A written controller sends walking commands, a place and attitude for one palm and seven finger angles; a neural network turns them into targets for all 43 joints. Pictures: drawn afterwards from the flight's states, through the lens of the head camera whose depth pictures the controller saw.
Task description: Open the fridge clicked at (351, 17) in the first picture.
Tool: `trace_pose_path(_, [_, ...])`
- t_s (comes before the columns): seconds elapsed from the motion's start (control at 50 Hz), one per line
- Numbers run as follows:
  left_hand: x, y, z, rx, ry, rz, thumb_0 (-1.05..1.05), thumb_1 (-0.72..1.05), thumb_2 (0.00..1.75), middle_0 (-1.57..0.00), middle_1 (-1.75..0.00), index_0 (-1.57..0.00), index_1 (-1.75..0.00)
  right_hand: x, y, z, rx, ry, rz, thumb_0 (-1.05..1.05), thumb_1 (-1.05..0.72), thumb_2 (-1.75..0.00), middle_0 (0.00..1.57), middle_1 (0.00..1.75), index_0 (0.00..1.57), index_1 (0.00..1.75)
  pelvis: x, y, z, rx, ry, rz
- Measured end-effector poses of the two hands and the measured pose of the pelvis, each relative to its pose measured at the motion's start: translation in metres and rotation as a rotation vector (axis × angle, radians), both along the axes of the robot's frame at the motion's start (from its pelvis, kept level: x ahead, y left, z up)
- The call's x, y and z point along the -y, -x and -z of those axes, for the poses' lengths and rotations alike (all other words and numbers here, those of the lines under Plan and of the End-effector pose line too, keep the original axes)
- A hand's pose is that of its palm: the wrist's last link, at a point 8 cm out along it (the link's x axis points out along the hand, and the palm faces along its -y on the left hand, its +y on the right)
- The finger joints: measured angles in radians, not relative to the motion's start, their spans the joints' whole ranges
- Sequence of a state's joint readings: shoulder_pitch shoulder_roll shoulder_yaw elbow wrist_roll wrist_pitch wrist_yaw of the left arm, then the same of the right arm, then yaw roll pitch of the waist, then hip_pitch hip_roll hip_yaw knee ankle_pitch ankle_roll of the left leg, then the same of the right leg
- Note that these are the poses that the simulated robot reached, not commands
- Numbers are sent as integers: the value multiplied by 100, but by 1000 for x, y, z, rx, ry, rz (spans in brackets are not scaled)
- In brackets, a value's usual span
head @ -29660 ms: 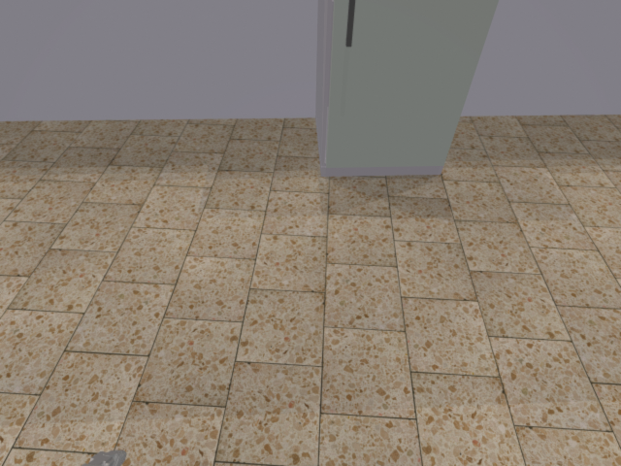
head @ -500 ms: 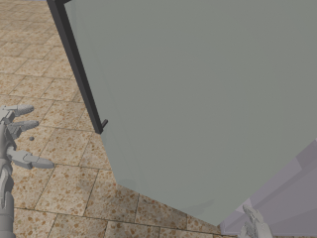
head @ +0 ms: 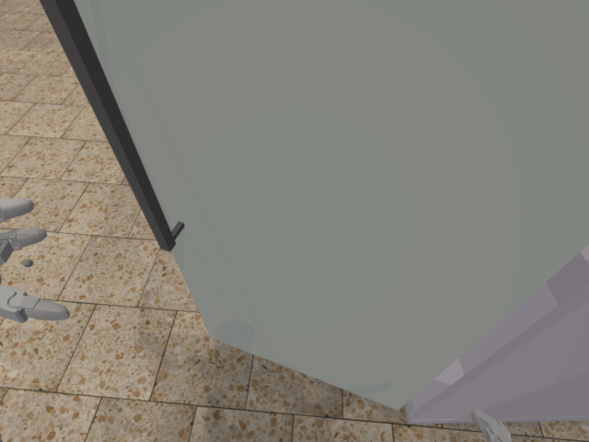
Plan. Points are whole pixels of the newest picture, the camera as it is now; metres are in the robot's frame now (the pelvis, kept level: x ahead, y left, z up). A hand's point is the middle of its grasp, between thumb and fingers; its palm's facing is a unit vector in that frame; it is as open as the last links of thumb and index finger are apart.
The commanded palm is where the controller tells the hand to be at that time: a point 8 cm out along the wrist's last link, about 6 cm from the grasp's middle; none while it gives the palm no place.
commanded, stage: draw the hand back to the body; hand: left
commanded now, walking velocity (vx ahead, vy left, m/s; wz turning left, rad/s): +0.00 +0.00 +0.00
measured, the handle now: (138, 151) +0.45 +0.25 +0.15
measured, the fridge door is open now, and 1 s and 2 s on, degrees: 69 69 69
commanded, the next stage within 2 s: step back with the hand held close in 1.54 s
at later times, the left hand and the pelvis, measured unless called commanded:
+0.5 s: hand (4, 303) +0.23 +0.32 +0.13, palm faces +0.08 -0.99 -0.12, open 14.5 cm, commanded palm +0.20 +0.36 +0.15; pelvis -0.01 +0.03 +0.01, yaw +2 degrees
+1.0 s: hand (0, 284) +0.23 +0.30 +0.17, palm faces +0.49 -0.78 -0.39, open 10.4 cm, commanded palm +0.17 +0.33 +0.19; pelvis +0.02 +0.02 +0.02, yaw +0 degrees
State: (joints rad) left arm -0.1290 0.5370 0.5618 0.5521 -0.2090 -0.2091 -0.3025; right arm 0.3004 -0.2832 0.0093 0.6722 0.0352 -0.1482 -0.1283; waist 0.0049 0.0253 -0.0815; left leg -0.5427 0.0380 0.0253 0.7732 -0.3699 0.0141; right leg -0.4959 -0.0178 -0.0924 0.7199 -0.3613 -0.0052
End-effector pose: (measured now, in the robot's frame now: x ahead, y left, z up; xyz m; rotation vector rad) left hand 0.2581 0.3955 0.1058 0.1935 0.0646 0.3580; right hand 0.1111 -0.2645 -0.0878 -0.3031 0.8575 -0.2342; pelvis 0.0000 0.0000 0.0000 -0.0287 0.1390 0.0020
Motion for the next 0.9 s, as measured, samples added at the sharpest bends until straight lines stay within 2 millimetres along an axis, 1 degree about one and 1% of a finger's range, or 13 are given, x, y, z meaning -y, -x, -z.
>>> trace_pose_path(0.06, [9, -1, -4, 30, 56, 122, -1, -55, 20, -25, -114, -25, -115, -3, -4, -4, 31, -2, 18, 1, -91, -90, 20, 30, 21, 30, -3, -4, -2, 12, 3, 1])
trace_pose_path(0.14, [18, 1, -18, 75, 95, 288, -2, -55, 20, -25, -114, -25, -115, -9, -16, -16, 123, -11, 22, 2, -91, -90, 20, 30, 21, 30, -7, -9, -4, 38, 3, 3])
trace_pose_path(0.18, [17, 4, -24, 85, 112, 349, -1, -55, 20, -25, -114, -25, -115, -13, -23, -23, 176, -16, 8, 2, -91, -90, 20, 30, 21, 30, -9, -10, -5, 51, 3, 3])
trace_pose_path(0.24, [10, 11, -30, 74, 131, 372, -1, -55, 20, -25, -115, -25, -115, -20, -34, -33, 245, -26, -27, 2, -91, -90, 20, 30, 21, 30, -13, -7, -5, 63, 2, 1])
trace_pose_path(0.34, [6, 33, -28, 39, 130, 335, -1, -55, 20, -25, -114, -25, -115, -36, -51, -44, 321, -44, -102, 1, -91, -90, 20, 30, 20, 30, -20, -1, -5, 71, 4, -7])
trace_pose_path(0.42, [13, 48, -23, 48, 133, 322, -1, -55, 21, -25, -114, -25, -115, -51, -60, -47, 342, -53, -152, 1, -91, -90, 20, 30, 21, 30, -24, 4, -5, 83, 8, -17])
trace_pose_path(0.48, [19, 54, -24, 67, 124, 317, -1, -52, 22, -25, -113, -25, -113, -62, -66, -50, 356, -59, -176, 1, -90, -90, 20, 30, 21, 30, -26, 6, -5, 100, 10, -24])
trace_pose_path(0.54, [21, 54, -34, 61, -20, 167, -1, -46, 25, -25, -109, -25, -110, -74, -67, -51, 340, -56, -223, 1, -90, -90, 20, 30, 21, 30, -26, 6, -9, 115, 9, -32])
trace_pose_path(0.62, [29, 61, -44, 90, -117, -6, -1, -36, 30, -24, -103, -24, -104, -84, -63, -49, 306, -80, -231, 1, -90, -90, 20, 30, 21, 30, -28, 5, -14, 129, 5, -23])
trace_pose_path(0.68, [38, 69, -52, 100, -168, -66, -1, -26, 34, -24, -98, -24, -98, -86, -59, -43, 271, -101, -215, 1, -90, -90, 20, 30, 21, 30, -30, 1, -17, 137, 1, -15])
trace_pose_path(0.74, [40, 74, -60, 103, -214, -104, -1, -16, 39, -24, -92, -24, -92, -84, -55, -35, 224, -114, -194, 1, -90, -90, 20, 30, 21, 30, -29, -3, -20, 142, -6, -8])
trace_pose_path(0.84, [40, 76, -71, 111, -263, -157, -1, 1, 47, -23, -82, -23, -82, -74, -52, -28, 169, -115, -162, 2, -90, -90, 20, 30, 21, 30, -25, -11, -22, 158, -14, -4])
trace_pose_path(0.9, [46, 75, -76, 118, -274, -163, -1, 12, 53, -23, -75, -23, -76, -65, -55, -27, 165, -111, -148, 2, -90, -90, 20, 30, 21, 30, -23, -15, -24, 164, -16, -1])
